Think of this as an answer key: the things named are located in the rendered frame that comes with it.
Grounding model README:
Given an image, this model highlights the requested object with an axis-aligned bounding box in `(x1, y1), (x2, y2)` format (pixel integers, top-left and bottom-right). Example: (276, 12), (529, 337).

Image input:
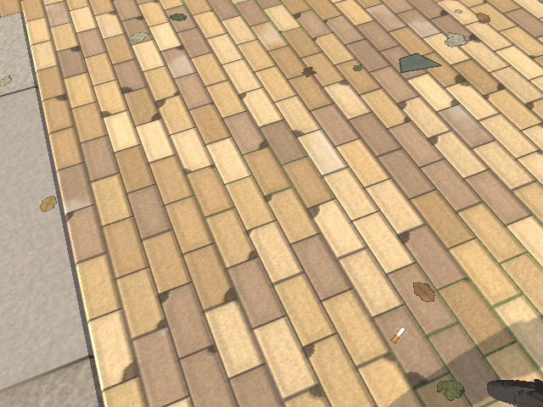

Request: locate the right robot hand
(487, 379), (543, 407)

